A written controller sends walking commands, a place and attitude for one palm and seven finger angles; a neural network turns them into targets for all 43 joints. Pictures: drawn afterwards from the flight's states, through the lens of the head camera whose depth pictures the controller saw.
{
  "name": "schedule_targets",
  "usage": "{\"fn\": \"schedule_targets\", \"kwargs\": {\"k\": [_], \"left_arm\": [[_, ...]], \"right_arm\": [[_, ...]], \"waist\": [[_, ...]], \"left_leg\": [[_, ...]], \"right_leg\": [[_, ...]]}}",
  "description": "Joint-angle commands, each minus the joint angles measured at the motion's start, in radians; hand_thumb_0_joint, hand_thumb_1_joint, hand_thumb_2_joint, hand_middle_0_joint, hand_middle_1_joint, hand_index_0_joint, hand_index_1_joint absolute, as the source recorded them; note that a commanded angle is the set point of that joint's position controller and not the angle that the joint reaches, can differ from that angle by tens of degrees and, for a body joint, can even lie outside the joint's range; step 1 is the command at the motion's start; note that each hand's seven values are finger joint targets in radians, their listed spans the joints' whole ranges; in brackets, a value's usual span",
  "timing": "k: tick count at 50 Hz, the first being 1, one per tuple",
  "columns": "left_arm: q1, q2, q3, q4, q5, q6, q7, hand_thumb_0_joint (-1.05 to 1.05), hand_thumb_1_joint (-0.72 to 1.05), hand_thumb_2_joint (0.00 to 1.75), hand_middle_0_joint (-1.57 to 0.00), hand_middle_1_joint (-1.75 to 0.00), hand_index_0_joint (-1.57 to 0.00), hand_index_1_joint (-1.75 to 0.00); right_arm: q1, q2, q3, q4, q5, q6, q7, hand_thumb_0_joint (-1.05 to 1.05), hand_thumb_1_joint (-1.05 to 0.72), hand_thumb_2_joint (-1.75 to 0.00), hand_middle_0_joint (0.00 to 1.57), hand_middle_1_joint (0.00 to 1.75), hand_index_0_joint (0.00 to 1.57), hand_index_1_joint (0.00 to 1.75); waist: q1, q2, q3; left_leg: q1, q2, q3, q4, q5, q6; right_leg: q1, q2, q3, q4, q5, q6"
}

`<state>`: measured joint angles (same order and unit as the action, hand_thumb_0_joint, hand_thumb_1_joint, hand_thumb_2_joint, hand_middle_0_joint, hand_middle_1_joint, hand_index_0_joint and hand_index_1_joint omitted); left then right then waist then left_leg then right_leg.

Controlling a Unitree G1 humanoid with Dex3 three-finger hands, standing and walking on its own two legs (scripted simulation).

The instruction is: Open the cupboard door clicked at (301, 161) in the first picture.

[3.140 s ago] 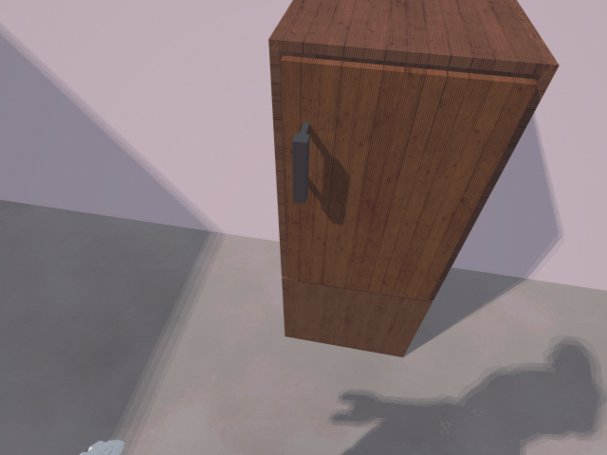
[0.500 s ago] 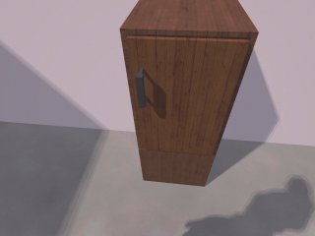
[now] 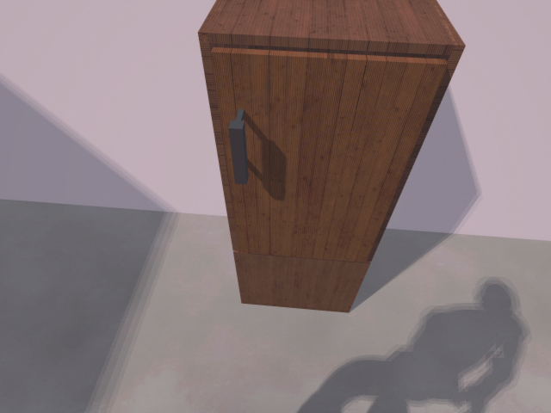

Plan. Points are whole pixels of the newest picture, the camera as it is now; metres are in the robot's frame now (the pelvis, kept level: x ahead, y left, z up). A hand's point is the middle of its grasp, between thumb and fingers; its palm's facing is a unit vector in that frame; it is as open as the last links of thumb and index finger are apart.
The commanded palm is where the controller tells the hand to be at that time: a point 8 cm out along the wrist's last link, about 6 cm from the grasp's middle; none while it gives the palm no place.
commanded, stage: look again from close up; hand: left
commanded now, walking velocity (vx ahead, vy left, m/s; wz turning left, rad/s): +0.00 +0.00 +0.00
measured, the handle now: (241, 147) +0.56 +0.10 +0.06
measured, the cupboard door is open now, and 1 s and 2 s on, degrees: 0 0 0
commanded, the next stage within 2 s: shuffle to correct the standing spot in 0.42 s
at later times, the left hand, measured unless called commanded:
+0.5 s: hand out of the picture +0.05 +0.15 -0.17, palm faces +0.00 -0.98 -0.21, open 7.3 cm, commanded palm none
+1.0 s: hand out of the picture +0.03 +0.13 -0.17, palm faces +0.01 -0.98 -0.20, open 7.3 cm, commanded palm none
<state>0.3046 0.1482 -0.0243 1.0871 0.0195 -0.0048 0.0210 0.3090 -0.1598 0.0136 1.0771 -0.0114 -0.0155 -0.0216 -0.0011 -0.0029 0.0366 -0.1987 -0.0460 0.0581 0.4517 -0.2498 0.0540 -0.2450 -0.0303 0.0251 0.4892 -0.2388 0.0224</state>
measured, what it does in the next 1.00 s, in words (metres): stands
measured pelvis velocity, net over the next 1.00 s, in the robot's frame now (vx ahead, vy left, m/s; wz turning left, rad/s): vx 0.02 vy -0.04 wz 0.00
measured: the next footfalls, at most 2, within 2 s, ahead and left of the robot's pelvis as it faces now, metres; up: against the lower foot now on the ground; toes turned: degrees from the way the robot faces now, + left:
none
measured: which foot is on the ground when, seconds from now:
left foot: down 0.00-1.00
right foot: down 0.00-1.00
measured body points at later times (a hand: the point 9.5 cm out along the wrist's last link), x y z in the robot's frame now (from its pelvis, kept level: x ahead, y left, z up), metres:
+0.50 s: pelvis +0.04 -0.02 +0.00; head +0.05 -0.03 +0.45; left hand +0.05 +0.20 -0.16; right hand +0.06 -0.25 -0.16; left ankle +0.00 +0.08 -0.74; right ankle +0.01 -0.14 -0.74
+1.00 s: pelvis +0.02 -0.04 +0.00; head +0.03 -0.04 +0.45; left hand +0.03 +0.19 -0.15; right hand +0.03 -0.26 -0.16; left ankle +0.00 +0.08 -0.74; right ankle +0.01 -0.14 -0.74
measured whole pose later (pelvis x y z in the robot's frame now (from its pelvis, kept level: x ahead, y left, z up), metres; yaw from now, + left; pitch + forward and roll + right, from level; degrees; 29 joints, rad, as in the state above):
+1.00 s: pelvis +0.02 -0.04 +0.00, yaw +0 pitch -1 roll +0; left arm 0.27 0.17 -0.02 1.09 0.01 -0.02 0.03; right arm 0.26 -0.15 0.01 1.13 -0.01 -0.02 -0.03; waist 0.00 0.00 0.03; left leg -0.13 0.02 0.03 0.41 -0.26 -0.01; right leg -0.17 0.03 0.00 0.44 -0.25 -0.04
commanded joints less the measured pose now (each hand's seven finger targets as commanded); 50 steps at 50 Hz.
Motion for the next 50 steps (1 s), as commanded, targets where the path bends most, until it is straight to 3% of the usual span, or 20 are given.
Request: {"fn": "schedule_targets", "kwargs": {"k": [1, 8, 21, 25, 28, 33, 39, 46, 50], "left_arm": [[0.047, 0.102, 0.028, -0.031, -0.005, -0.019, 0.013, 0.0, 0.9, 0.9, -0.2, -0.3, -0.2, -0.3], [0.038, 0.101, 0.028, -0.019, -0.003, -0.018, 0.015, 0.0, 0.9, 0.9, -0.2, -0.3, -0.2, -0.3], [0.025, 0.119, 0.032, -0.027, -0.007, -0.024, 0.016, 0.0, 0.9, 0.9, -0.2, -0.3, -0.2, -0.3], [0.022, 0.121, 0.033, -0.029, -0.008, -0.023, 0.017, 0.0, 0.9, 0.9, -0.2, -0.3, -0.2, -0.3], [0.023, 0.116, 0.033, -0.029, -0.009, -0.016, 0.018, 0.0, 0.9, 0.9, -0.2, -0.3, -0.2, -0.3], [0.022, 0.129, 0.036, -0.04, -0.01, -0.02, 0.024, 0.0, 0.9, 0.9, -0.2, -0.3, -0.2, -0.3], [0.018, 0.127, 0.034, -0.04, -0.009, -0.021, 0.02, 0.0, 0.9, 0.9, -0.2, -0.3, -0.2, -0.3], [0.021, 0.129, 0.032, -0.038, -0.011, -0.025, 0.017, 0.0, 0.9, 0.9, -0.2, -0.3, -0.2, -0.3], [0.02, 0.123, 0.032, -0.033, -0.01, -0.024, 0.016, 0.0, 0.9, 0.9, -0.2, -0.3, -0.2, -0.3]], "right_arm": [[0.032, -0.101, -0.017, -0.029, 0.003, -0.031, -0.012, 0.0, -0.9, -0.9, 0.2, 0.3, 0.2, 0.3], [0.017, -0.087, -0.017, -0.009, 0.004, -0.027, -0.016, 0.0, -0.9, -0.9, 0.2, 0.3, 0.2, 0.3], [0.0, -0.099, -0.017, 0.0, 0.002, -0.029, -0.02, 0.0, -0.9, -0.9, 0.2, 0.3, 0.2, 0.3], [0.0, -0.096, -0.017, 0.006, 0.002, -0.026, -0.022, 0.0, -0.9, -0.9, 0.2, 0.3, 0.2, 0.3], [-0.009, -0.089, -0.021, 0.009, 0.001, -0.022, -0.028, 0.0, -0.9, -0.9, 0.2, 0.3, 0.2, 0.3], [-0.011, -0.086, -0.022, 0.008, 0.005, -0.018, -0.028, 0.0, -0.9, -0.9, 0.2, 0.3, 0.2, 0.3], [-0.007, -0.083, -0.02, 0.013, 0.003, -0.015, -0.021, 0.0, -0.9, -0.9, 0.2, 0.3, 0.2, 0.3], [0.005, -0.087, -0.017, 0.02, 0.002, -0.017, -0.018, 0.0, -0.9, -0.9, 0.2, 0.3, 0.2, 0.3], [0.017, -0.082, -0.015, 0.026, 0.001, -0.015, -0.017, 0.0, -0.9, -0.9, 0.2, 0.3, 0.2, 0.3]], "waist": [[0.006, 0.01, -0.021], [0.006, -0.012, 0.024], [0.004, -0.005, -0.04], [0.004, 0.004, -0.024], [0.002, -0.007, -0.012], [0.005, -0.003, -0.031], [0.005, -0.011, -0.006], [0.005, -0.008, 0.0], [0.003, -0.007, 0.036]], "left_leg": [[-0.016, 0.139, -0.126, -0.095, 0.153, 0.005], [-0.015, 0.136, -0.112, -0.082, 0.161, -0.002], [0.05, 0.142, -0.098, -0.06, 0.272, -0.015], [0.045, 0.143, -0.094, -0.062, 0.264, -0.019], [0.06, 0.16, -0.1, -0.06, 0.348, -0.021], [0.055, 0.151, -0.092, -0.06, 0.322, -0.03], [0.03, 0.141, -0.087, -0.087, 0.169, -0.032], [0.023, 0.136, -0.091, -0.098, 0.125, -0.033], [0.004, 0.136, -0.093, -0.111, 0.087, -0.033]], "right_leg": [[0.049, -0.061, 0.051, -0.048, 0.131, -0.058], [0.04, -0.063, 0.061, -0.058, 0.165, -0.061], [0.087, -0.072, 0.064, -0.051, 0.304, -0.068], [0.089, -0.072, 0.066, -0.055, 0.312, -0.071], [0.076, -0.063, 0.049, -0.05, 0.359, -0.06], [0.101, -0.079, 0.076, -0.059, 0.421, -0.068], [0.087, -0.076, 0.085, -0.107, 0.275, -0.069], [0.08, -0.07, 0.095, -0.138, 0.192, -0.073], [0.056, -0.064, 0.095, -0.155, 0.11, -0.074]]}}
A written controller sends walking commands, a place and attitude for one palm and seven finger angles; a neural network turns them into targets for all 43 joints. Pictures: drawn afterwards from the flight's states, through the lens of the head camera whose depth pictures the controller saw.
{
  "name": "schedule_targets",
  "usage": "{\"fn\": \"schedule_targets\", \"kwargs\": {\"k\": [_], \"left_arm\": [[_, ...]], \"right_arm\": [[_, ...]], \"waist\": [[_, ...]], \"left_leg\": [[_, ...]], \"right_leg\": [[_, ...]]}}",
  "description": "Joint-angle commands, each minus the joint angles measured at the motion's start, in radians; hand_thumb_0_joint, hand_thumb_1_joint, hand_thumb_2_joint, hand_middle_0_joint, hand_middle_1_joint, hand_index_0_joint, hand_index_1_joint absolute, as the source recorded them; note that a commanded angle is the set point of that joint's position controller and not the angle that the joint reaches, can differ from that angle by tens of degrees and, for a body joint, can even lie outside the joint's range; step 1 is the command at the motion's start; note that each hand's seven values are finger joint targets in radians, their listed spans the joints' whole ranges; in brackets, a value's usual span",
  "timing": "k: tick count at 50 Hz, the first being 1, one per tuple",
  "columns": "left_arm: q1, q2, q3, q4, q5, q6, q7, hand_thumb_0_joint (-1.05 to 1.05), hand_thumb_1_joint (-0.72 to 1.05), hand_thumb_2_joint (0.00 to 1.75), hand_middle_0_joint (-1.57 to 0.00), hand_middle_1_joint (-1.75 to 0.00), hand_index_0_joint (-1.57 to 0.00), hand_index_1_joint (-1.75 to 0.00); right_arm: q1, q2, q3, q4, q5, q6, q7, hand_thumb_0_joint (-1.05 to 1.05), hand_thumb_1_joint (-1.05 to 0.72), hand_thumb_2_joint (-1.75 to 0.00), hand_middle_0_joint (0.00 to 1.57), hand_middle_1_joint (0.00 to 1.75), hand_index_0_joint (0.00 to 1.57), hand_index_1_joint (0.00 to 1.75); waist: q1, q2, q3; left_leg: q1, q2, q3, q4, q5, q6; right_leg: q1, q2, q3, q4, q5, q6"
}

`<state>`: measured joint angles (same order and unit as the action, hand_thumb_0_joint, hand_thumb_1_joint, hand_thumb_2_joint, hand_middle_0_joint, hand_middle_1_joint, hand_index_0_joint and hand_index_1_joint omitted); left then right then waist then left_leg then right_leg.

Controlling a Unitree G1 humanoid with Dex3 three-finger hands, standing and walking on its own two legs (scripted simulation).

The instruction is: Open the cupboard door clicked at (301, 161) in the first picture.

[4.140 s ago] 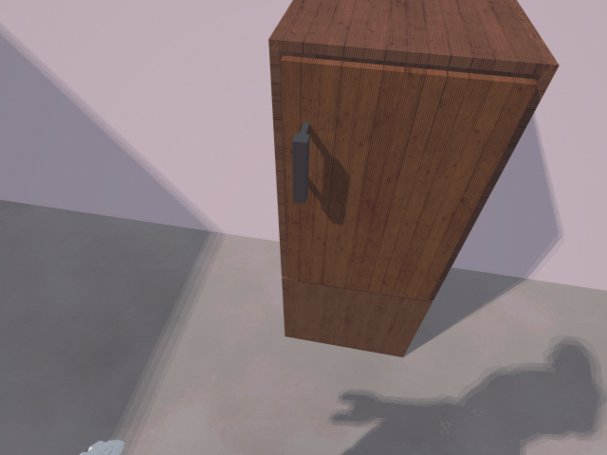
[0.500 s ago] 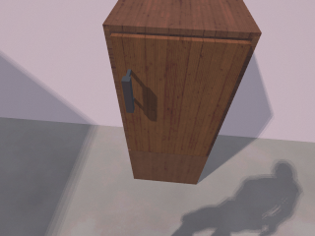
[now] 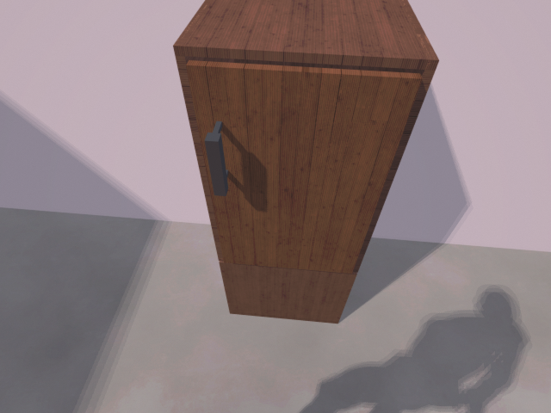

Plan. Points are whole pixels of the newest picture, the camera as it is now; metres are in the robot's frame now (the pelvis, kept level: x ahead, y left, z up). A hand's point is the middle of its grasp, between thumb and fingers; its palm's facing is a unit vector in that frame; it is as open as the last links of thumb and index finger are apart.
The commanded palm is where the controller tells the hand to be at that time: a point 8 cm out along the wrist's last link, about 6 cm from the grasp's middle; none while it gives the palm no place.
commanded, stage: come to a stop and stand still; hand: left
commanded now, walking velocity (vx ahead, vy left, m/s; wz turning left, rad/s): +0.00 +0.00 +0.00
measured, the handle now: (219, 159) +0.54 +0.14 +0.06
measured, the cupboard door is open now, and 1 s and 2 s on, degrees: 0 0 0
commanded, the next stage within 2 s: look again from close up in 0.54 s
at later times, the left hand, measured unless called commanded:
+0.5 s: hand out of the picture +0.00 +0.20 -0.17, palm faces +0.01 -0.97 -0.23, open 7.3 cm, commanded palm none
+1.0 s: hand out of the picture +0.03 +0.20 -0.17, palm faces +0.00 -0.97 -0.22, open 7.3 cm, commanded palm none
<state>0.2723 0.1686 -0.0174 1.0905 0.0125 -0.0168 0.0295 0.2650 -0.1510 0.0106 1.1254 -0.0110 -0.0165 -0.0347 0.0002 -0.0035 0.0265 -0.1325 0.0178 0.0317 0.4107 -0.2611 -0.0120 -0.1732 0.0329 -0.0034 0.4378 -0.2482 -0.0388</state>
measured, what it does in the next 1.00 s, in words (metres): stands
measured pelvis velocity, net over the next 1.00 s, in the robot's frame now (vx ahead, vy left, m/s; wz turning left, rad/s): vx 0.00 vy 0.01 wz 0.01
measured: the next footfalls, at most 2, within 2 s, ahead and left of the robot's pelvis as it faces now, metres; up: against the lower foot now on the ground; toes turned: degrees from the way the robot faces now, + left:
none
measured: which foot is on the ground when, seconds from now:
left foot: down 0.00-1.00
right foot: down 0.00-1.00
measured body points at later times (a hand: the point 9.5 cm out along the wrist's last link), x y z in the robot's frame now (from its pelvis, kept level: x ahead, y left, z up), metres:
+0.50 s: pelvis -0.01 +0.02 -0.01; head +0.00 +0.01 +0.44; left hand +0.00 +0.25 -0.15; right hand +0.00 -0.20 -0.17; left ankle -0.03 +0.13 -0.74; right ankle -0.01 -0.09 -0.74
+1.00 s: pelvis +0.00 +0.01 +0.00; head +0.01 +0.00 +0.45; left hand +0.03 +0.25 -0.16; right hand +0.04 -0.23 -0.16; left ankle -0.03 +0.13 -0.74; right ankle -0.01 -0.09 -0.74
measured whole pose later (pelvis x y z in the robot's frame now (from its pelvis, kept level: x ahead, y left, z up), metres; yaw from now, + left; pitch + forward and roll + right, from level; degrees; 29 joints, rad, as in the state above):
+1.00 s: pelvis +0.00 +0.01 +0.00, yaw +0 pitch -1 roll +1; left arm 0.22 0.20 -0.01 1.10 0.02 -0.02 0.02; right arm 0.22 -0.20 0.01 1.10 -0.02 -0.03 -0.03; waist 0.00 0.00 0.04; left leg -0.15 0.00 0.03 0.44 -0.28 0.00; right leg -0.20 0.01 0.00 0.49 -0.28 -0.03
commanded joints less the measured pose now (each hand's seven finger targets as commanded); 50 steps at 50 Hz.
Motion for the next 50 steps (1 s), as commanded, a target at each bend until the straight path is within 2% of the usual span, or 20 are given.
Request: {"fn": "schedule_targets", "kwargs": {"k": [1, 4, 5, 6, 7, 8, 10, 12, 14, 16, 19, 22, 25, 29, 35, 39, 45, 50], "left_arm": [[0.057, 0.101, 0.024, -0.036, -0.003, -0.011, 0.006, 0.0, 0.9, 0.9, -0.2, -0.3, -0.2, -0.3], [0.063, 0.098, 0.024, -0.033, -0.003, -0.012, 0.006, 0.0, 0.9, 0.9, -0.2, -0.3, -0.2, -0.3], [0.155, 0.118, 0.033, 0.011, 0.006, -0.032, 0.045, 0.0, 0.9, 0.9, -0.2, -0.3, -0.2, -0.3], [0.106, 0.161, 0.035, -0.042, 0.003, -0.04, 0.038, 0.0, 0.9, 0.9, -0.2, -0.3, -0.2, -0.3], [0.056, 0.144, 0.032, -0.06, 0.002, -0.041, 0.031, 0.0, 0.9, 0.9, -0.2, -0.3, -0.2, -0.3], [0.027, 0.128, 0.031, -0.07, 0.001, -0.043, 0.025, 0.0, 0.9, 0.9, -0.2, -0.3, -0.2, -0.3], [0.035, 0.107, 0.026, -0.065, -0.004, -0.033, 0.018, 0.0, 0.9, 0.9, -0.2, -0.3, -0.2, -0.3], [0.047, 0.091, 0.024, -0.056, -0.003, -0.022, 0.012, 0.0, 0.9, 0.9, -0.2, -0.3, -0.2, -0.3], [0.048, 0.087, 0.024, -0.05, -0.002, -0.019, 0.009, 0.0, 0.9, 0.9, -0.2, -0.3, -0.2, -0.3], [0.048, 0.084, 0.023, -0.046, -0.002, -0.014, 0.007, 0.0, 0.9, 0.9, -0.2, -0.3, -0.2, -0.3], [0.048, 0.091, 0.025, -0.045, -0.001, -0.011, 0.005, 0.0, 0.9, 0.9, -0.2, -0.3, -0.2, -0.3], [0.045, 0.094, 0.026, -0.043, -0.001, -0.012, 0.004, 0.0, 0.9, 0.9, -0.2, -0.3, -0.2, -0.3], [0.037, 0.106, 0.031, -0.043, -0.001, -0.013, 0.004, 0.0, 0.9, 0.9, -0.2, -0.3, -0.2, -0.3], [0.029, 0.119, 0.035, -0.038, 0.0, -0.017, 0.003, 0.0, 0.9, 0.9, -0.2, -0.3, -0.2, -0.3], [0.012, 0.136, 0.038, -0.032, 0.0, -0.017, 0.003, 0.0, 0.9, 0.9, -0.2, -0.3, -0.2, -0.3], [0.003, 0.146, 0.039, -0.03, 0.002, -0.017, 0.002, 0.0, 0.9, 0.9, -0.2, -0.3, -0.2, -0.3], [-0.013, 0.155, 0.04, -0.033, 0.001, -0.014, -0.001, 0.0, 0.9, 0.9, -0.2, -0.3, -0.2, -0.3], [-0.021, 0.17, 0.043, -0.036, 0.0, -0.019, -0.002, 0.0, 0.9, 0.9, -0.2, -0.3, -0.2, -0.3]], "right_arm": [[0.062, -0.092, -0.011, -0.022, 0.0, -0.014, -0.004, 0.0, -0.9, -0.9, 0.2, 0.3, 0.2, 0.3], [0.072, -0.09, -0.011, -0.021, 0.0, -0.015, -0.003, 0.0, -0.9, -0.9, 0.2, 0.3, 0.2, 0.3], [-0.053, -0.12, -0.023, -0.086, 0.011, -0.017, 0.009, 0.0, -0.9, -0.9, 0.2, 0.3, 0.2, 0.3], [0.038, -0.059, -0.019, -0.117, 0.007, -0.001, 0.012, 0.0, -0.9, -0.9, 0.2, 0.3, 0.2, 0.3], [0.077, -0.057, -0.021, -0.109, 0.005, -0.001, 0.015, 0.0, -0.9, -0.9, 0.2, 0.3, 0.2, 0.3], [0.105, -0.049, -0.017, -0.109, -0.004, -0.006, 0.019, 0.0, -0.9, -0.9, 0.2, 0.3, 0.2, 0.3], [0.099, -0.068, -0.016, -0.114, -0.006, -0.013, 0.017, 0.0, -0.9, -0.9, 0.2, 0.3, 0.2, 0.3], [0.08, -0.083, -0.014, -0.125, -0.004, -0.016, 0.012, 0.0, -0.9, -0.9, 0.2, 0.3, 0.2, 0.3], [0.083, -0.093, -0.013, -0.125, -0.004, -0.021, 0.01, 0.0, -0.9, -0.9, 0.2, 0.3, 0.2, 0.3], [0.079, -0.105, -0.015, -0.123, -0.004, -0.021, 0.008, 0.0, -0.9, -0.9, 0.2, 0.3, 0.2, 0.3], [0.076, -0.113, -0.016, -0.11, -0.005, -0.023, 0.007, 0.0, -0.9, -0.9, 0.2, 0.3, 0.2, 0.3], [0.072, -0.12, -0.016, -0.1, -0.004, -0.024, 0.007, 0.0, -0.9, -0.9, 0.2, 0.3, 0.2, 0.3], [0.063, -0.127, -0.017, -0.09, -0.003, -0.028, 0.005, 0.0, -0.9, -0.9, 0.2, 0.3, 0.2, 0.3], [0.054, -0.133, -0.02, -0.078, -0.002, -0.033, 0.002, 0.0, -0.9, -0.9, 0.2, 0.3, 0.2, 0.3], [0.034, -0.142, -0.023, -0.065, -0.001, -0.032, 0.0, 0.0, -0.9, -0.9, 0.2, 0.3, 0.2, 0.3], [0.015, -0.147, -0.024, -0.06, -0.002, -0.029, 0.0, 0.0, -0.9, -0.9, 0.2, 0.3, 0.2, 0.3], [-0.005, -0.155, -0.023, -0.057, -0.003, -0.026, 0.001, 0.0, -0.9, -0.9, 0.2, 0.3, 0.2, 0.3], [-0.014, -0.168, -0.024, -0.056, -0.003, -0.028, 0.001, 0.0, -0.9, -0.9, 0.2, 0.3, 0.2, 0.3]], "waist": [[0.004, 0.0, 0.05], [0.003, -0.006, 0.042], [0.05, -0.018, 0.084], [-0.025, -0.033, -0.023], [-0.041, -0.028, -0.049], [-0.049, 0.038, -0.053], [-0.029, 0.096, 0.003], [-0.01, 0.062, 0.038], [-0.002, 0.023, 0.042], [-0.001, -0.004, 0.063], [0.003, 0.022, 0.064], [0.004, -0.016, 0.057], [0.005, 0.009, 0.042], [0.005, 0.002, 0.006], [0.004, 0.005, -0.002], [0.003, 0.001, 0.012], [0.005, 0.012, 0.018], [0.004, 0.002, -0.018]], "left_leg": [[-0.063, 0.072, -0.066, -0.072, 0.09, 0.033], [-0.063, 0.071, -0.068, -0.069, 0.088, 0.034], [-0.149, 0.067, -0.021, 0.146, 0.051, -0.002], [-0.122, 0.032, -0.049, 0.152, -0.095, 0.008], [-0.081, 0.031, -0.043, 0.138, -0.073, 0.01], [-0.044, 0.033, -0.045, 0.102, 0.002, 0.019], [-0.1, 0.062, -0.089, 0.04, 0.068, 0.037], [-0.15, 0.074, -0.115, -0.005, 0.05, 0.05], [-0.163, 0.078, -0.126, -0.028, 0.061, 0.057], [-0.167, 0.075, -0.132, -0.049, 0.011, 0.059], [-0.17, 0.077, -0.137, -0.074, -0.01, 0.063], [-0.15, 0.074, -0.128, -0.072, 0.004, 0.063], [-0.13, 0.074, -0.122, -0.067, 0.049, 0.063], [-0.093, 0.074, -0.108, -0.047, 0.132, 0.062], [-0.065, 0.077, -0.096, -0.035, 0.172, 0.056], [-0.059, 0.075, -0.089, -0.03, 0.17, 0.052], [-0.061, 0.077, -0.089, -0.042, 0.141, 0.048], [-0.041, 0.078, -0.084, -0.031, 0.185, 0.044]], "right_leg": [[-0.022, -0.125, 0.122, -0.108, 0.096, -0.013], [-0.021, -0.123, 0.125, -0.113, 0.077, -0.013], [-0.025, -0.201, 0.168, -0.087, 0.513, 0.04], [-0.009, -0.256, 0.228, -0.1, 0.337, -0.018], [-0.058, -0.23, 0.19, -0.105, 0.138, -0.051], [-0.085, -0.192, 0.145, -0.065, 0.103, -0.055], [-0.09, -0.134, 0.11, -0.028, 0.018, -0.034], [-0.066, -0.11, 0.09, -0.014, -0.01, -0.022], [-0.041, -0.105, 0.076, 0.001, 0.012, -0.014], [-0.057, -0.103, 0.082, -0.008, -0.021, -0.01], [-0.05, -0.102, 0.076, -0.001, -0.011, -0.008], [-0.05, -0.108, 0.083, -0.01, 0.005, -0.006], [-0.041, -0.111, 0.086, -0.004, 0.04, -0.007], [-0.018, -0.12, 0.089, 0.003, 0.12, -0.009], [-0.011, -0.129, 0.091, 0.002, 0.177, -0.009], [-0.018, -0.135, 0.097, -0.008, 0.196, -0.012], [-0.02, -0.134, 0.106, -0.025, 0.161, -0.013], [0.009, -0.141, 0.11, -0.022, 0.234, -0.016]]}}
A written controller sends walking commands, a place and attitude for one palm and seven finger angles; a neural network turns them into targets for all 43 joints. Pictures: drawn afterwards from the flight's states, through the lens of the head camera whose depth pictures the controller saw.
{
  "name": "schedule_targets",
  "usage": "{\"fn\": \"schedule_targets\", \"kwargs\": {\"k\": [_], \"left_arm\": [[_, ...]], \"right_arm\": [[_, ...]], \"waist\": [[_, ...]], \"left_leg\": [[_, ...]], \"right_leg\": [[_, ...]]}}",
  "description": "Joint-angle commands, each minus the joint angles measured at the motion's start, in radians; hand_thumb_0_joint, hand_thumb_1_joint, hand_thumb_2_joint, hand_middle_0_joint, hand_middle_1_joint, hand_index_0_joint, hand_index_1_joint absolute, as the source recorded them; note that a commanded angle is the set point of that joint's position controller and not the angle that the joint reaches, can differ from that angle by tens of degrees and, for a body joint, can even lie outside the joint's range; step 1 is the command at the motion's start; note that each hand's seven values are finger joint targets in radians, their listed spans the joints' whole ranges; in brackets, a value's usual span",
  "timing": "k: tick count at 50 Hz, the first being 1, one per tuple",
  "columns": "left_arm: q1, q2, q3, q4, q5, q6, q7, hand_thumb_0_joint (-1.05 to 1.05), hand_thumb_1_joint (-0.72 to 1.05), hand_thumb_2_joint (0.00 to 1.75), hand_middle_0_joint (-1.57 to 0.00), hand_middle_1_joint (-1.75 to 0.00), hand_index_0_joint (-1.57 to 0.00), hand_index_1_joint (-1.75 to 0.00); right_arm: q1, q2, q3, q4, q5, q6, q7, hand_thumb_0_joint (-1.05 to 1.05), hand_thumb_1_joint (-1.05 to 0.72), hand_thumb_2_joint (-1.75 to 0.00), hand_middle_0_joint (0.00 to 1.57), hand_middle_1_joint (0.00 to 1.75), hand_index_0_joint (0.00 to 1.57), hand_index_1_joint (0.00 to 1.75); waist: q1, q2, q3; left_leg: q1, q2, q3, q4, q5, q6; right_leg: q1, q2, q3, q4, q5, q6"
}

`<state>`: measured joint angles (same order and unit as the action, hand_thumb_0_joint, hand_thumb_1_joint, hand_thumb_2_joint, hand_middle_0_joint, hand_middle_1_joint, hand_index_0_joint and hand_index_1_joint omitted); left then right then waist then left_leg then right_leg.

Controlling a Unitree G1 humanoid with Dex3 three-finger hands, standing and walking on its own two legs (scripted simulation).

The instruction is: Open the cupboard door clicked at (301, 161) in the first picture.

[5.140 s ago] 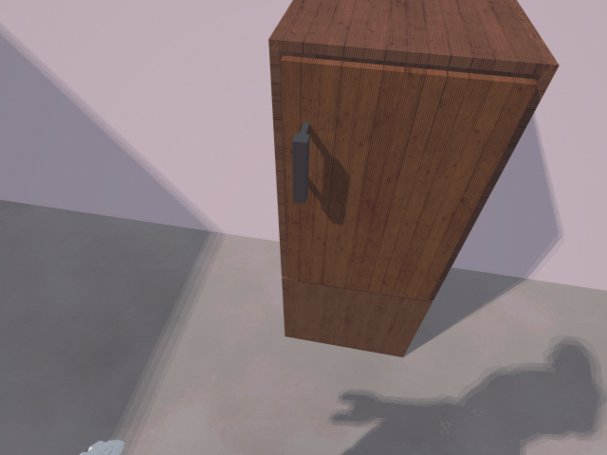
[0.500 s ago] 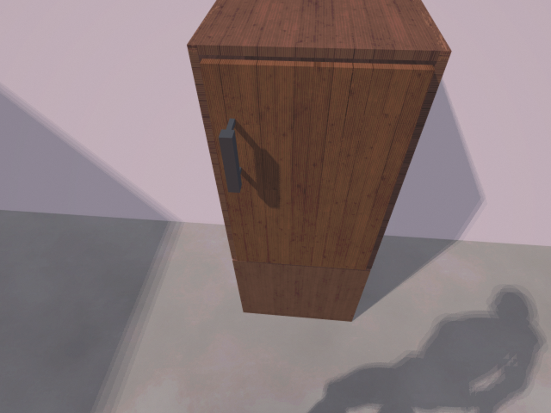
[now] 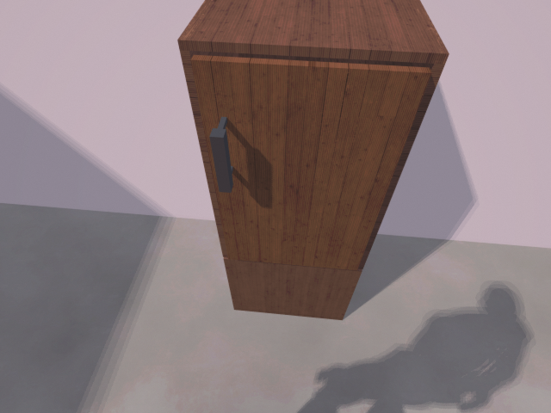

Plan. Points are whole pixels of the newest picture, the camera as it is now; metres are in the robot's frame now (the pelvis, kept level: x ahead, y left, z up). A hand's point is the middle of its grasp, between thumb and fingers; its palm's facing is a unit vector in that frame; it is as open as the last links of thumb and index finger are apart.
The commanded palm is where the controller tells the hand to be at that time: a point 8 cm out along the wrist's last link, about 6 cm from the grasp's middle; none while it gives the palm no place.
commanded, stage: look again from close up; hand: left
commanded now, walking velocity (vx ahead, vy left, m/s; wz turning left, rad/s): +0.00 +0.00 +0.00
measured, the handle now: (224, 155) +0.54 +0.13 +0.06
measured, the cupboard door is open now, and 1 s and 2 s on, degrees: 0 0 0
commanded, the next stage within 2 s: raise the hand with hooked fingers in 0.10 s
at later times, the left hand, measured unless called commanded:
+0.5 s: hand (148, 371) +0.18 +0.19 -0.01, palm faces +0.00 -1.00 -0.07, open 8.0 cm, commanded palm +0.12 +0.26 -0.04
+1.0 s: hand (106, 358) +0.19 +0.25 +0.00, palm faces -0.04 -1.00 -0.05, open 10.8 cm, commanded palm +0.16 +0.30 +0.01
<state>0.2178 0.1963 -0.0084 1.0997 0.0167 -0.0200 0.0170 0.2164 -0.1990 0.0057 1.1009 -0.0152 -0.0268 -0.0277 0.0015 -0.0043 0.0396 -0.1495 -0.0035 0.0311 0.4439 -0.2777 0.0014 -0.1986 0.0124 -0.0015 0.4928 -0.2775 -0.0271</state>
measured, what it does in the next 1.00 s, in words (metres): lowers itself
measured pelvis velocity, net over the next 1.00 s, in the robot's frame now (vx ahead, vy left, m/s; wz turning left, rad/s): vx -0.04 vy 0.02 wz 0.03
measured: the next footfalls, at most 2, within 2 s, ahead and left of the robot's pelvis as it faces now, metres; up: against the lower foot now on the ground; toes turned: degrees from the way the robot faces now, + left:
none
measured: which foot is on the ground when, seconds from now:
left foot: down 0.00-1.00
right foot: down 0.00-1.00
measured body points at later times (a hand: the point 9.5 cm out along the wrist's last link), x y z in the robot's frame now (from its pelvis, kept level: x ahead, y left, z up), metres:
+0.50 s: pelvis -0.04 -0.01 -0.05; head +0.00 -0.02 +0.40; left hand +0.17 +0.24 -0.01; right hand +0.17 -0.26 -0.11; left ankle -0.02 +0.12 -0.74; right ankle -0.01 -0.10 -0.74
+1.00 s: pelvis -0.04 +0.02 -0.06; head +0.00 +0.03 +0.39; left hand +0.18 +0.30 +0.00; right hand +0.11 -0.21 -0.14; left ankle -0.02 +0.12 -0.74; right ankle -0.01 -0.10 -0.74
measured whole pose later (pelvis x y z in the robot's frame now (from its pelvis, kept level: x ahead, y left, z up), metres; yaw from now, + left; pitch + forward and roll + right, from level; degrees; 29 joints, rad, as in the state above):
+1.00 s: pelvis -0.04 +0.02 -0.06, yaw +2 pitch +10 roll -2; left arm 0.27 0.33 0.29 0.10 -0.34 -0.29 -0.42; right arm 0.30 -0.22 0.05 0.56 0.03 -0.24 -0.06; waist -0.03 0.02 -0.09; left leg -0.72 0.01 -0.02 1.01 -0.46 0.02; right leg -0.70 0.01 -0.06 0.95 -0.42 -0.01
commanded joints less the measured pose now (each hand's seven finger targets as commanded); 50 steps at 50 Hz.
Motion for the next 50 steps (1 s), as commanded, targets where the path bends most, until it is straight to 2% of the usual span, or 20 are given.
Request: {"fn": "schedule_targets", "kwargs": {"k": [1, 9, 10, 11, 12, 13, 14, 15, 16, 17, 18, 19, 21, 23, 26, 28, 33, 40, 43, 50], "left_arm": [[0.032, 0.146, 0.034, -0.045, -0.004, -0.016, 0.011, 0.0, 0.9, 0.9, -0.2, -0.3, -0.2, -0.3], [0.024, 0.148, 0.034, -0.048, -0.004, -0.014, 0.01, 0.0, 0.9, 0.9, -0.2, -0.3, -0.2, -0.3], [0.171, 0.12, 0.035, -0.006, 0.0, -0.032, 0.059, 0.0, 0.9, 0.9, -0.2, -0.3, -0.2, -0.3], [-0.614, 0.413, 0.261, -1.517, -0.198, -0.255, 0.046, 0.0, 0.88, 0.89, -0.2, -0.32, -0.2, -0.32], [-0.075, 0.339, 0.253, -1.228, -0.109, -0.211, 0.065, 0.0, 0.85, 0.88, -0.2, -0.33, -0.2, -0.33], [0.171, 0.068, 0.118, -1.107, -0.179, -0.1, 0.071, 0.0, 0.83, 0.87, -0.21, -0.34, -0.21, -0.34], [0.119, -0.007, 0.093, -1.047, -0.189, -0.105, 0.048, 0.0, 0.81, 0.86, -0.21, -0.36, -0.21, -0.36], [0.039, 0.066, 0.166, -1.047, -0.205, -0.162, 0.024, 0.0, 0.78, 0.85, -0.21, -0.37, -0.21, -0.37], [0.119, 0.076, 0.21, -0.955, -0.215, -0.226, -0.02, 0.0, 0.76, 0.84, -0.21, -0.39, -0.21, -0.39], [0.223, 0.038, 0.213, -0.871, -0.235, -0.299, -0.078, 0.0, 0.74, 0.83, -0.21, -0.4, -0.21, -0.4], [0.302, 0.042, 0.241, -0.801, -0.243, -0.367, -0.142, 0.0, 0.71, 0.82, -0.21, -0.42, -0.21, -0.42], [0.305, 0.043, 0.245, -0.816, -0.261, -0.446, -0.211, 0.0, 0.69, 0.81, -0.22, -0.43, -0.22, -0.43], [0.274, 0.076, 0.256, -0.835, -0.29, -0.587, -0.352, 0.0, 0.64, 0.79, -0.22, -0.47, -0.22, -0.47], [0.214, 0.183, 0.324, -0.831, -0.319, -0.654, -0.492, 0.0, 0.6, 0.77, -0.22, -0.5, -0.22, -0.5], [0.126, 0.228, 0.374, -0.96, -0.41, -0.564, -0.566, 0.0, 0.53, 0.74, -0.23, -0.54, -0.23, -0.54], [-0.026, 0.262, 0.388, -1.109, -0.442, -0.517, -0.545, 0.0, 0.48, 0.72, -0.23, -0.57, -0.23, -0.57], [-0.151, 0.238, 0.308, -1.299, -0.374, -0.484, -0.45, 0.0, 0.36, 0.67, -0.24, -0.64, -0.24, -0.64], [-0.04, 0.278, 0.348, -1.202, -0.355, -0.346, -0.457, 0.0, 0.2, 0.6, -0.25, -0.75, -0.25, -0.75], [0.013, 0.301, 0.406, -1.17, -0.379, -0.308, -0.444, 0.0, 0.13, 0.57, -0.25, -0.8, -0.25, -0.8], [-0.021, 0.284, 0.388, -1.191, -0.387, -0.336, -0.432, 0.0, -0.03, 0.5, -0.27, -0.9, -0.27, -0.9]], "right_arm": [[0.032, -0.121, -0.019, -0.03, 0.001, -0.017, -0.006, 0.0, -0.9, -0.9, 0.2, 0.3, 0.2, 0.3], [0.022, -0.125, -0.018, -0.023, 0.001, -0.012, -0.005, 0.0, -0.9, -0.9, 0.2, 0.3, 0.2, 0.3], [-0.043, -0.108, -0.025, -0.084, 0.016, -0.014, 0.001, 0.0, -0.9, -0.9, 0.2, 0.3, 0.2, 0.3], [0.006, -0.24, -0.054, -0.415, 0.058, -0.162, -0.038, 0.0, -0.9, -0.9, 0.2, 0.3, 0.2, 0.3], [-0.05, -0.166, -0.043, -0.381, 0.031, -0.241, -0.076, 0.0, -0.9, -0.9, 0.2, 0.3, 0.2, 0.3], [-0.07, -0.124, -0.046, -0.387, 0.051, -0.267, -0.067, 0.0, -0.9, -0.9, 0.2, 0.3, 0.2, 0.3], [-0.033, -0.132, -0.05, -0.372, 0.054, -0.277, -0.059, 0.0, -0.9, -0.9, 0.2, 0.3, 0.2, 0.3], [-0.049, -0.169, -0.074, -0.423, 0.039, -0.288, -0.054, 0.0, -0.9, -0.9, 0.2, 0.3, 0.2, 0.3], [-0.04, -0.178, -0.089, -0.435, 0.026, -0.29, -0.052, 0.0, -0.9, -0.9, 0.2, 0.3, 0.2, 0.3], [-0.052, -0.17, -0.091, -0.466, 0.02, -0.295, -0.043, 0.0, -0.9, -0.9, 0.2, 0.3, 0.2, 0.3], [-0.062, -0.167, -0.097, -0.5, 0.025, -0.303, -0.029, 0.0, -0.9, -0.9, 0.2, 0.3, 0.2, 0.3], [-0.067, -0.165, -0.096, -0.532, 0.023, -0.307, -0.015, 0.0, -0.9, -0.9, 0.2, 0.3, 0.2, 0.3], [-0.089, -0.17, -0.102, -0.599, 0.027, -0.322, 0.003, 0.0, -0.9, -0.9, 0.2, 0.3, 0.2, 0.3], [-0.076, -0.189, -0.105, -0.65, 0.04, -0.329, 0.011, 0.0, -0.9, -0.9, 0.2, 0.3, 0.2, 0.3], [-0.096, -0.19, -0.091, -0.757, 0.064, -0.311, -0.012, 0.0, -0.9, -0.9, 0.2, 0.3, 0.2, 0.3], [-0.087, -0.193, -0.078, -0.783, 0.063, -0.296, -0.028, 0.0, -0.9, -0.9, 0.2, 0.3, 0.2, 0.3], [-0.015, -0.188, -0.058, -0.728, 0.048, -0.286, -0.053, 0.0, -0.9, -0.9, 0.2, 0.3, 0.2, 0.3], [-0.026, -0.189, -0.041, -0.706, 0.059, -0.282, -0.058, 0.0, -0.9, -0.9, 0.2, 0.3, 0.2, 0.3], [-0.041, -0.183, -0.035, -0.715, 0.055, -0.279, -0.054, 0.0, -0.9, -0.9, 0.2, 0.3, 0.2, 0.3], [-0.01, -0.192, -0.032, -0.712, 0.056, -0.293, -0.042, 0.0, -0.9, -0.9, 0.2, 0.3, 0.2, 0.3]], "waist": [[0.003, 0.002, -0.032], [0.004, 0.009, -0.015], [0.045, -0.047, -0.058], [-0.069, 0.118, -0.523], [0.032, 0.282, -0.477], [0.0, 0.263, -0.297], [-0.049, 0.105, -0.14], [-0.063, -0.023, -0.04], [-0.045, -0.153, -0.049], [-0.017, -0.203, -0.041], [0.025, -0.159, -0.053], [0.039, -0.173, -0.106], [0.047, -0.15, -0.176], [0.037, -0.09, -0.234], [0.045, -0.089, -0.325], [0.026, 0.01, -0.313], [-0.044, 0.066, -0.317], [-0.014, 0.108, -0.34], [0.016, 0.045, -0.355], [-0.001, 0.064, -0.304]], "left_leg": [[-0.022, 0.099, -0.083, -0.063, 0.203, 0.029], [-0.021, 0.102, -0.084, -0.073, 0.187, 0.027], [-0.067, 0.103, -0.015, 0.166, 0.228, -0.006], [0.127, -0.015, -0.026, 0.006, 0.389, 0.027], [0.183, 0.016, -0.013, 0.001, 0.536, 0.04], [0.081, 0.024, -0.041, 0.009, 0.511, -0.003], [0.006, 0.027, -0.045, 0.051, 0.435, 0.006], [-0.101, 0.013, -0.059, 0.1, 0.3, 0.014], [-0.186, 0.005, -0.047, 0.138, 0.204, 0.016], [-0.283, -0.006, -0.044, 0.188, 0.121, 0.013], [-0.352, -0.021, -0.034, 0.237, 0.094, 0.004], [-0.415, -0.03, -0.026, 0.288, 0.058, -0.003], [-0.53, -0.042, -0.009, 0.398, -0.01, -0.005], [-0.621, -0.044, -0.01, 0.497, -0.049, -0.003], [-0.678, -0.05, 0.003, 0.534, -0.136, 0.015], [-0.664, -0.035, -0.004, 0.558, -0.146, 0.025], [-0.556, 0.001, -0.058, 0.538, -0.056, 0.04], [-0.498, -0.003, -0.08, 0.444, -0.04, 0.029], [-0.49, -0.003, -0.09, 0.409, 0.004, 0.025], [-0.45, 0.003, -0.088, 0.359, -0.017, 0.018]], "right_leg": [[0.036, -0.121, 0.108, -0.079, 0.268, -0.028], [0.027, -0.119, 0.107, -0.096, 0.239, -0.028], [0.078, -0.196, 0.169, -0.085, 0.778, 0.031], [0.174, -0.101, 0.081, 0.004, 0.691, -0.014], [0.127, -0.04, 0.032, 0.052, 0.437, -0.032], [0.005, -0.03, -0.05, 0.03, 0.24, -0.02], [-0.098, -0.025, -0.075, 0.011, 0.237, 0.0], [-0.187, -0.021, -0.085, 0.021, 0.217, 0.014], [-0.242, -0.018, -0.091, 0.046, 0.152, 0.024], [-0.297, -0.016, -0.087, 0.093, 0.081, 0.027], [-0.311, -0.022, -0.07, 0.15, 0.065, 0.016], [-0.334, -0.022, -0.056, 0.206, 0.02, 0.012], [-0.382, -0.029, 0.0, 0.289, -0.047, 0.007], [-0.389, -0.054, 0.099, 0.33, -0.089, 0.003], [-0.36, -0.065, 0.17, 0.282, -0.283, 0.025], [-0.414, -0.049, 0.172, 0.283, -0.37, 0.017], [-0.473, 0.008, 0.056, 0.357, -0.163, 0.002], [-0.42, 0.009, -0.017, 0.331, -0.112, 0.004], [-0.363, 0.017, -0.041, 0.328, -0.072, 0.001], [-0.386, 0.017, -0.062, 0.307, -0.085, 0.001]]}}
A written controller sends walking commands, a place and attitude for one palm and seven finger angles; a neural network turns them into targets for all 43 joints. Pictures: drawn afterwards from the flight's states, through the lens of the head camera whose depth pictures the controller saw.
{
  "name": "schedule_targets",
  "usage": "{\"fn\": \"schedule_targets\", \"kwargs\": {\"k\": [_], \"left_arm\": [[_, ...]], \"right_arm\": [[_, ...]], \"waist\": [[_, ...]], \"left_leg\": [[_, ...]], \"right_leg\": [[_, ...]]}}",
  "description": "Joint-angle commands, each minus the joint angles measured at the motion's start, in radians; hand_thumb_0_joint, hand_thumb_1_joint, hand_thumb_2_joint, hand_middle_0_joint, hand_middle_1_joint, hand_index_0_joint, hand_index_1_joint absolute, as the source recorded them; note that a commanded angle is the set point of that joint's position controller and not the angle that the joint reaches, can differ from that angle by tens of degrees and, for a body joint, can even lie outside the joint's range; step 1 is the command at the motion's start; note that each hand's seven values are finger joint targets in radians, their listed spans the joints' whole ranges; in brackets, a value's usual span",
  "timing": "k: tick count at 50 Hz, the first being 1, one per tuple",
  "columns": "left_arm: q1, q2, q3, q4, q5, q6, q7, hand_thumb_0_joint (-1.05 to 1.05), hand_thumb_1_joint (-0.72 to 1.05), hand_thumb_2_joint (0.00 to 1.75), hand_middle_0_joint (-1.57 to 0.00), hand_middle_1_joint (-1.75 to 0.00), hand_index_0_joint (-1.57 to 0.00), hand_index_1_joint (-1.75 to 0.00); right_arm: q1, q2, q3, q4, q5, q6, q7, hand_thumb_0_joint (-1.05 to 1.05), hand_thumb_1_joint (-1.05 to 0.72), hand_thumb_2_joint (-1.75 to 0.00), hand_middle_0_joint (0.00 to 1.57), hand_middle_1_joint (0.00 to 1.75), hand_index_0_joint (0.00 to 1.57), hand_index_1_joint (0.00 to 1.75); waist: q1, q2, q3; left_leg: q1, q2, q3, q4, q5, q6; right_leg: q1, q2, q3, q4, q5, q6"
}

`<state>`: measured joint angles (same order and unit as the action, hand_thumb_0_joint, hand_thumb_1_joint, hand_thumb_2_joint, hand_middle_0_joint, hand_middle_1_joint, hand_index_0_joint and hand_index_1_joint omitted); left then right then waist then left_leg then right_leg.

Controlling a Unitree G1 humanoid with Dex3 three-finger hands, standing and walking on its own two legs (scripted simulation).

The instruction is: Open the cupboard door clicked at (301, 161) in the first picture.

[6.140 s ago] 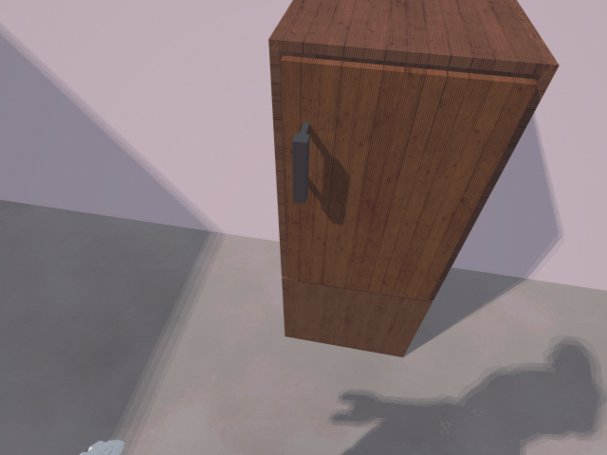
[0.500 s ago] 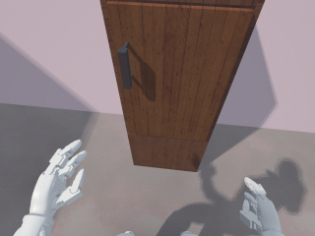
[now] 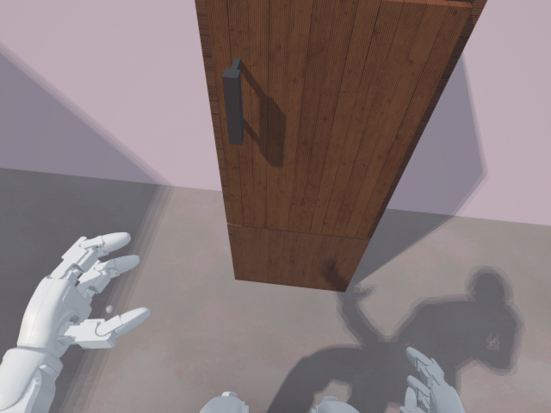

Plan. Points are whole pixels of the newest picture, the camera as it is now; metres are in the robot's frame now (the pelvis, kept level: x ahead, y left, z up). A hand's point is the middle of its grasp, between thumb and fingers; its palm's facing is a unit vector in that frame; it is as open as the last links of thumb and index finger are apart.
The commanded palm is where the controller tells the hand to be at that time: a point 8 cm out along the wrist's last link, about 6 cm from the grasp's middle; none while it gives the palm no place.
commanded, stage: raise the hand with hooked fingers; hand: left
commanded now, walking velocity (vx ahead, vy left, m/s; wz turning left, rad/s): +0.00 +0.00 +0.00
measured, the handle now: (236, 102) +0.59 +0.10 +0.12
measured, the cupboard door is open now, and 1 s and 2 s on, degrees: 0 0 0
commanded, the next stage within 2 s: move the hooked fingers beside the handle in 1.30 s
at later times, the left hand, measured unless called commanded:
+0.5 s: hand (71, 264) +0.27 +0.26 +0.11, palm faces -0.03 -1.00 -0.05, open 13.6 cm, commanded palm +0.25 +0.31 +0.12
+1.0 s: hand (68, 221) +0.31 +0.26 +0.14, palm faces -0.05 -1.00 -0.03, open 14.0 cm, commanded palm +0.28 +0.31 +0.14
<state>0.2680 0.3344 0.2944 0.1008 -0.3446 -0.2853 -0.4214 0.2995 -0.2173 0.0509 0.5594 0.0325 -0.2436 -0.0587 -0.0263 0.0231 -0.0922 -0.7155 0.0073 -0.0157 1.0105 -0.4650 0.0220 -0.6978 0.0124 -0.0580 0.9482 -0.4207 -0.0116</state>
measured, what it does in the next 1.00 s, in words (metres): stands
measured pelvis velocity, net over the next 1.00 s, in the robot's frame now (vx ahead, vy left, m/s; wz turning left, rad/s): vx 0.02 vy -0.01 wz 0.00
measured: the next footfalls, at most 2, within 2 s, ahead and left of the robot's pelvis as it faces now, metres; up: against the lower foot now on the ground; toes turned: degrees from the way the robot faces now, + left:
none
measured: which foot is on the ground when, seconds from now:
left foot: down 0.00-1.00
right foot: down 0.00-1.00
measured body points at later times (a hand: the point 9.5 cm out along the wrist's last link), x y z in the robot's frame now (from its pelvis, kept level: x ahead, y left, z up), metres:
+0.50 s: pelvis +0.01 +0.01 +0.02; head +0.03 +0.02 +0.47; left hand +0.27 +0.32 +0.11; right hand +0.20 -0.22 -0.04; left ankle +0.02 +0.10 -0.68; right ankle +0.03 -0.12 -0.68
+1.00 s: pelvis +0.02 -0.01 +0.04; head +0.03 -0.01 +0.49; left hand +0.31 +0.32 +0.15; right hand +0.17 -0.26 -0.04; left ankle +0.02 +0.10 -0.68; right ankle +0.03 -0.12 -0.68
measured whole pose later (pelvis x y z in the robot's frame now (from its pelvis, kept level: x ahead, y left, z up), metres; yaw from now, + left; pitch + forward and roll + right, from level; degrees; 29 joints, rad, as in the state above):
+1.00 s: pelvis +0.02 -0.01 +0.04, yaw +0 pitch +4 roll -1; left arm -0.10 0.47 0.44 0.42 -0.36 -0.13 -0.58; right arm 0.29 -0.30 0.05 0.56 0.06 -0.20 -0.10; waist 0.00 0.03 -0.06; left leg -0.45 0.01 0.00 0.75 -0.38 0.01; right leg -0.44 0.02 -0.04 0.70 -0.34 -0.02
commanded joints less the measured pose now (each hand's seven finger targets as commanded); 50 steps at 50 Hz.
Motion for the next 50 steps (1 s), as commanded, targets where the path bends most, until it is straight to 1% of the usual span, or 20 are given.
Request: {"fn": "schedule_targets", "kwargs": {"k": [1, 3, 5, 9, 11, 13, 15, 18, 20, 25, 33, 35, 37, 38, 40, 41, 43, 47, 48, 50], "left_arm": [[-0.089, 0.144, 0.075, -0.199, -0.023, -0.072, 0.007, 0.0, -0.06, 0.49, -0.27, -0.92, -0.27, -0.92], [-0.129, 0.162, 0.082, -0.19, -0.023, -0.067, 0.006, 0.0, -0.1, 0.47, -0.27, -0.94, -0.27, -0.94], [-0.131, 0.18, 0.098, -0.204, -0.02, -0.067, 0.003, 0.0, -0.15, 0.45, -0.27, -0.98, -0.27, -0.98], [-0.201, 0.213, 0.115, -0.223, -0.021, -0.051, 0.002, 0.0, -0.24, 0.41, -0.28, -1.03, -0.28, -1.03], [-0.194, 0.21, 0.118, -0.199, -0.022, -0.039, 0.001, 0.0, -0.29, 0.39, -0.29, -1.07, -0.29, -1.07], [-0.225, 0.231, 0.133, -0.195, -0.024, -0.025, -0.003, 0.0, -0.34, 0.37, -0.29, -1.1, -0.29, -1.1], [-0.235, 0.229, 0.135, -0.179, -0.027, -0.009, -0.012, 0.0, -0.38, 0.35, -0.29, -1.12, -0.29, -1.12], [-0.279, 0.249, 0.146, -0.114, -0.032, 0.02, -0.032, 0.0, -0.45, 0.32, -0.3, -1.17, -0.3, -1.17], [-0.33, 0.259, 0.148, -0.099, -0.033, 0.038, -0.047, 0.0, -0.5, 0.3, -0.3, -1.2, -0.3, -1.2], [-0.414, 0.304, 0.181, -0.074, -0.039, 0.049, -0.077, 0.0, -0.5, 0.3, -0.3, -1.2, -0.3, -1.2], [-0.524, 0.363, 0.218, 0.049, -0.046, 0.085, -0.12, 0.0, -0.5, 0.3, -0.3, -1.2, -0.3, -1.2], [-0.567, 0.376, 0.223, 0.039, -0.045, 0.085, -0.128, 0.0, -0.5, 0.3, -0.3, -1.2, -0.3, -1.2], [-0.577, 0.394, 0.235, 0.038, -0.045, 0.082, -0.132, 0.0, -0.5, 0.3, -0.3, -1.2, -0.3, -1.2], [-0.584, 0.415, 0.249, 0.056, -0.048, 0.085, -0.136, 0.0, -0.5, 0.3, -0.3, -1.2, -0.3, -1.2], [-0.615, 0.421, 0.255, 0.064, -0.051, 0.086, -0.14, 0.0, -0.5, 0.3, -0.3, -1.2, -0.3, -1.2], [-0.594, 0.4, 0.24, 0.098, -0.05, 0.093, -0.144, 0.0, -0.5, 0.3, -0.3, -1.2, -0.3, -1.2], [-0.551, 0.379, 0.233, 0.155, -0.058, 0.105, -0.154, 0.0, -0.5, 0.3, -0.3, -1.2, -0.3, -1.2], [-0.574, 0.393, 0.238, 0.11, -0.051, 0.097, -0.153, 0.0, -0.5, 0.3, -0.3, -1.2, -0.3, -1.2], [-0.575, 0.415, 0.255, 0.112, -0.05, 0.094, -0.151, 0.0, -0.5, 0.3, -0.3, -1.2, -0.3, -1.2], [-0.585, 0.399, 0.244, 0.096, -0.047, 0.083, -0.145, 0.0, -0.5, 0.3, -0.3, -1.2, -0.3, -1.2]], "right_arm": [[-0.089, -0.178, -0.075, -0.17, 0.009, -0.08, -0.011, 0.0, -0.9, -0.9, 0.2, 0.3, 0.2, 0.3], [-0.083, -0.187, -0.074, -0.168, 0.009, -0.083, -0.015, 0.0, -0.9, -0.9, 0.2, 0.3, 0.2, 0.3], [-0.073, -0.187, -0.077, -0.167, 0.012, -0.085, -0.018, 0.0, -0.9, -0.9, 0.2, 0.3, 0.2, 0.3], [-0.075, -0.19, -0.072, -0.16, 0.014, -0.081, -0.023, 0.0, -0.9, -0.9, 0.2, 0.3, 0.2, 0.3], [-0.075, -0.189, -0.07, -0.158, 0.016, -0.077, -0.025, 0.0, -0.9, -0.9, 0.2, 0.3, 0.2, 0.3], [-0.073, -0.192, -0.067, -0.155, 0.015, -0.075, -0.026, 0.0, -0.9, -0.9, 0.2, 0.3, 0.2, 0.3], [-0.075, -0.19, -0.067, -0.153, 0.017, -0.07, -0.029, 0.0, -0.9, -0.9, 0.2, 0.3, 0.2, 0.3], [-0.077, -0.197, -0.061, -0.151, 0.017, -0.059, -0.033, 0.0, -0.9, -0.9, 0.2, 0.3, 0.2, 0.3], [-0.085, -0.195, -0.057, -0.153, 0.021, -0.051, -0.036, 0.0, -0.9, -0.9, 0.2, 0.3, 0.2, 0.3], [-0.087, -0.194, -0.053, -0.15, 0.02, -0.046, -0.043, 0.0, -0.9, -0.9, 0.2, 0.3, 0.2, 0.3], [-0.093, -0.201, -0.046, -0.142, 0.023, -0.029, -0.054, 0.0, -0.9, -0.9, 0.2, 0.3, 0.2, 0.3], [-0.093, -0.199, -0.047, -0.142, 0.025, -0.028, -0.056, 0.0, -0.9, -0.9, 0.2, 0.3, 0.2, 0.3], [-0.087, -0.2, -0.049, -0.141, 0.026, -0.03, -0.059, 0.0, -0.9, -0.9, 0.2, 0.3, 0.2, 0.3], [-0.087, -0.203, -0.047, -0.139, 0.023, -0.028, -0.058, 0.0, -0.9, -0.9, 0.2, 0.3, 0.2, 0.3], [-0.085, -0.202, -0.048, -0.134, 0.026, -0.025, -0.06, 0.0, -0.9, -0.9, 0.2, 0.3, 0.2, 0.3], [-0.085, -0.201, -0.046, -0.134, 0.027, -0.025, -0.059, 0.0, -0.9, -0.9, 0.2, 0.3, 0.2, 0.3], [-0.077, -0.205, -0.049, -0.137, 0.027, -0.022, -0.055, 0.0, -0.9, -0.9, 0.2, 0.3, 0.2, 0.3], [-0.079, -0.207, -0.057, -0.149, 0.027, -0.018, -0.047, 0.0, -0.9, -0.9, 0.2, 0.3, 0.2, 0.3], [-0.072, -0.21, -0.055, -0.149, 0.023, -0.017, -0.045, 0.0, -0.9, -0.9, 0.2, 0.3, 0.2, 0.3], [-0.072, -0.204, -0.055, -0.149, 0.024, -0.016, -0.045, 0.0, -0.9, -0.9, 0.2, 0.3, 0.2, 0.3]], "waist": [[0.022, 0.045, -0.17], [0.017, 0.03, -0.153], [0.023, 0.039, -0.194], [0.025, 0.093, -0.183], [0.025, 0.078, -0.17], [0.029, 0.106, -0.173], [0.028, 0.101, -0.184], [0.025, 0.063, -0.146], [0.023, 0.082, -0.138], [0.026, 0.072, -0.183], [0.03, 0.054, -0.136], [0.028, 0.082, -0.164], [0.03, 0.075, -0.195], [0.034, 0.071, -0.179], [0.031, 0.079, -0.182], [0.033, 0.09, -0.162], [0.035, 0.015, -0.14], [0.042, 0.051, -0.182], [0.046, 0.029, -0.182], [0.041, 0.053, -0.186]], "left_leg": [[0.122, -0.007, -0.047, -0.219, 0.156, -0.005], [0.128, -0.007, -0.054, -0.229, 0.146, -0.004], [0.166, -0.005, -0.053, -0.239, 0.176, -0.005], [0.21, -0.002, -0.061, -0.262, 0.215, -0.012], [0.221, 0.001, -0.062, -0.274, 0.227, -0.014], [0.244, -0.001, -0.061, -0.277, 0.267, -0.015], [0.266, 0.0, -0.057, -0.285, 0.297, -0.017], [0.252, -0.005, -0.051, -0.295, 0.283, -0.013], [0.264, -0.005, -0.049, -0.308, 0.268, -0.012], [0.311, -0.008, -0.045, -0.322, 0.306, -0.009], [0.311, -0.014, -0.036, -0.349, 0.281, -0.003], [0.333, -0.015, -0.031, -0.354, 0.296, 0.0], [0.357, -0.014, -0.032, -0.359, 0.32, 0.001], [0.351, -0.015, -0.027, -0.356, 0.325, 0.001], [0.362, -0.015, -0.025, -0.366, 0.333, 0.001], [0.353, -0.017, -0.023, -0.37, 0.326, 0.0], [0.332, -0.017, -0.019, -0.368, 0.317, 0.003], [0.346, -0.02, -0.012, -0.37, 0.338, 0.004], [0.344, -0.019, -0.012, -0.365, 0.354, 0.004], [0.346, -0.019, -0.009, -0.369, 0.347, 0.004]], "right_leg": [[0.107, 0.016, -0.01, -0.149, 0.049, -0.014], [0.109, 0.02, -0.011, -0.154, 0.046, -0.016], [0.135, 0.017, -0.011, -0.16, 0.072, -0.016], [0.152, 0.019, -0.018, -0.167, 0.112, -0.021], [0.165, 0.02, -0.022, -0.18, 0.125, -0.02], [0.184, 0.022, -0.019, -0.186, 0.162, -0.023], [0.204, 0.021, -0.022, -0.196, 0.192, -0.021], [0.226, 0.026, -0.017, -0.221, 0.201, -0.021], [0.226, 0.023, -0.014, -0.237, 0.194, -0.021], [0.276, 0.023, -0.005, -0.262, 0.234, -0.022], [0.301, 0.021, 0.012, -0.309, 0.219, -0.024], [0.32, 0.016, 0.018, -0.318, 0.237, -0.023], [0.335, 0.016, 0.018, -0.322, 0.26, -0.02], [0.343, 0.019, 0.023, -0.327, 0.269, -0.023], [0.35, 0.016, 0.022, -0.334, 0.283, -0.021], [0.345, 0.014, 0.022, -0.337, 0.277, -0.022], [0.345, 0.015, 0.029, -0.347, 0.275, -0.019], [0.36, 0.008, 0.033, -0.339, 0.302, -0.017], [0.369, 0.013, 0.035, -0.334, 0.32, -0.02], [0.366, 0.011, 0.034, -0.334, 0.315, -0.018]]}}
